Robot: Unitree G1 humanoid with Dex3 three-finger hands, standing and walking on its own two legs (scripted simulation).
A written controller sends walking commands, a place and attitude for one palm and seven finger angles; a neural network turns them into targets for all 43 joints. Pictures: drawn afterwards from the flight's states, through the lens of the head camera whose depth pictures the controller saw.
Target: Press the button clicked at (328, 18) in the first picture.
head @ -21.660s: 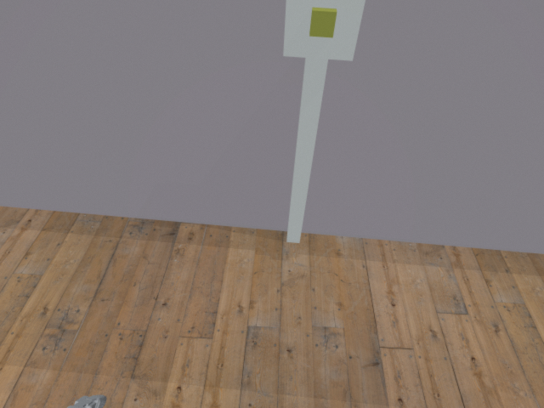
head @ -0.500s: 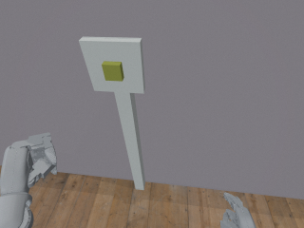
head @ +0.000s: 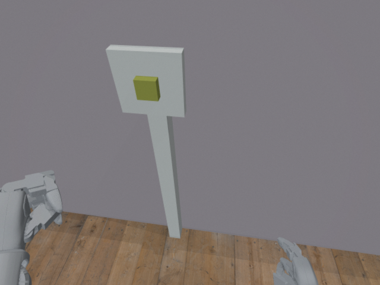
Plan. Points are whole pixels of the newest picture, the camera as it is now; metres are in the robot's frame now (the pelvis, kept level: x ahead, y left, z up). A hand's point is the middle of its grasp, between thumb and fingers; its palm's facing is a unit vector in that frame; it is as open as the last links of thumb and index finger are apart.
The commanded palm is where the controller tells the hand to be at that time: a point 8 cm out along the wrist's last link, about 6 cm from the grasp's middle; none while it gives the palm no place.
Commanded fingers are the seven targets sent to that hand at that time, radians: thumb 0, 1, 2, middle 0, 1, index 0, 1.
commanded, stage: step back with the hand held close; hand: left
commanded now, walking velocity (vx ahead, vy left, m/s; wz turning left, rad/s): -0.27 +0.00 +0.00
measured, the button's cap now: (147, 87) +0.51 +0.18 +0.18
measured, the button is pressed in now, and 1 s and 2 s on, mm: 0 0 0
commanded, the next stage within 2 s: stop stepping back and stand still in 1.18 s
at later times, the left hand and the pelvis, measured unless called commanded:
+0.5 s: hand (35, 233) +0.14 +0.25 +0.15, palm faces +0.32 -0.81 -0.49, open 3.1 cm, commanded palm +0.08 +0.30 +0.17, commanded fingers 0.00 0.90 0.90 -1.30 -1.50 -1.30 -1.50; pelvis -0.05 +0.02 -0.01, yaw +0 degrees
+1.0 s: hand out of the picture +0.06 +0.27 +0.15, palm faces +0.31 -0.82 -0.47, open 3.1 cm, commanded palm -0.01 +0.31 +0.17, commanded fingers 0.00 0.90 0.90 -1.30 -1.50 -1.30 -1.50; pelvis -0.14 +0.03 -0.01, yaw +0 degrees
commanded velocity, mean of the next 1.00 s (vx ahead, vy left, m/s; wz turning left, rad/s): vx -0.30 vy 0.00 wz -0.01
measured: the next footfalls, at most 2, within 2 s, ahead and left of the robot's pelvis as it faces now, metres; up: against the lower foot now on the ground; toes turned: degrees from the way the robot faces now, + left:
right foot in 0.90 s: -0.14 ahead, -0.11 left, +0.00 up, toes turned +1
left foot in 1.28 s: -0.15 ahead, +0.14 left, +0.00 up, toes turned +1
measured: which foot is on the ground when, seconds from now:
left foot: down 0.00-1.00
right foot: down 0.00-0.70, up 0.72-0.88, down 0.90-1.00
